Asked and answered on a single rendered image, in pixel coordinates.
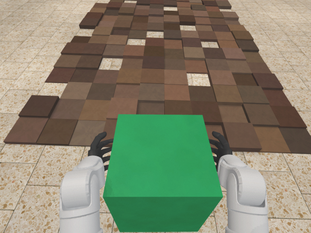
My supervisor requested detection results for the left robot forearm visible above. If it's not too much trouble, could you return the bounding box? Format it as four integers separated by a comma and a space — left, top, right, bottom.
59, 156, 105, 233

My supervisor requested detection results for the robot left hand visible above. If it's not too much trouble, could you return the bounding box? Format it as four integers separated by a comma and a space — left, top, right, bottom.
88, 132, 114, 171

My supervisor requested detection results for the right robot forearm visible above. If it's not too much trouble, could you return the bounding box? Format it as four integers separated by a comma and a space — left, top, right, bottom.
217, 154, 269, 233

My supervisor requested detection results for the carton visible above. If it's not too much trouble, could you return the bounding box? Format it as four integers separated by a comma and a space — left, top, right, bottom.
103, 114, 223, 232

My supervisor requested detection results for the robot right hand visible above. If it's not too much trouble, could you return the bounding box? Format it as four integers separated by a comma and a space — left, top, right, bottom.
209, 131, 232, 170

